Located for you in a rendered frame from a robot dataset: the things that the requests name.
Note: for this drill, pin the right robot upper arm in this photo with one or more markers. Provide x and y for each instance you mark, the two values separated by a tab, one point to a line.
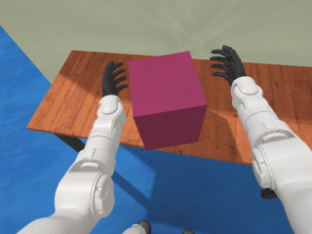
285	166

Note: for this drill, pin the carton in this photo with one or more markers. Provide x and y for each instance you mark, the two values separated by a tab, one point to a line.
168	102

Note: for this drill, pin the left robot shin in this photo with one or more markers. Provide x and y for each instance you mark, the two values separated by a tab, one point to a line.
138	226

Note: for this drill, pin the table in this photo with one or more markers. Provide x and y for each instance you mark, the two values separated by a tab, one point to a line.
70	107

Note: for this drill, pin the right robot hand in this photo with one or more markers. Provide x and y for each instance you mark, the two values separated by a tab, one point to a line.
233	66

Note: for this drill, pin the robot left foot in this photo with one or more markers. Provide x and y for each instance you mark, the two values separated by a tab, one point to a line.
146	225

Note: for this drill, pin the robot right forearm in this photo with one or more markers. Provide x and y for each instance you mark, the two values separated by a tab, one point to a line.
258	119

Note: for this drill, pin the left robot upper arm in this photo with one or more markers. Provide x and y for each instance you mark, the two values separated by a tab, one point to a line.
82	199

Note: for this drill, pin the left robot hand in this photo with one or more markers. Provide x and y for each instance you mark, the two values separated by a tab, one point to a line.
108	83

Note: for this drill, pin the robot left forearm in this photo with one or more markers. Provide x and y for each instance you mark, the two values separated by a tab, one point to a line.
98	155

